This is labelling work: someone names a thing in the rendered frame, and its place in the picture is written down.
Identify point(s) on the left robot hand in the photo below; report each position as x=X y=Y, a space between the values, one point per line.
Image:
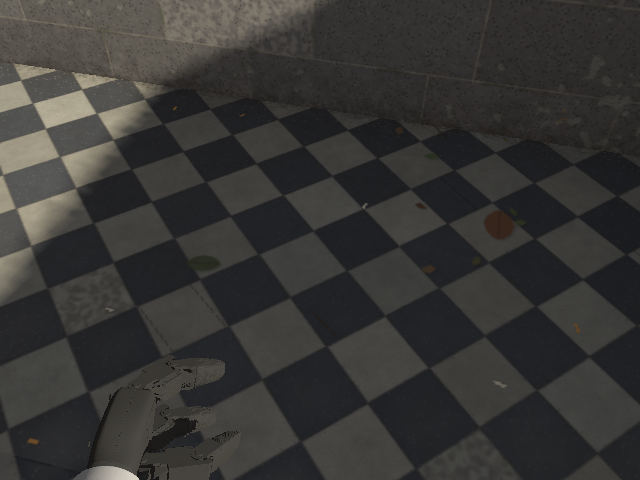
x=132 y=427

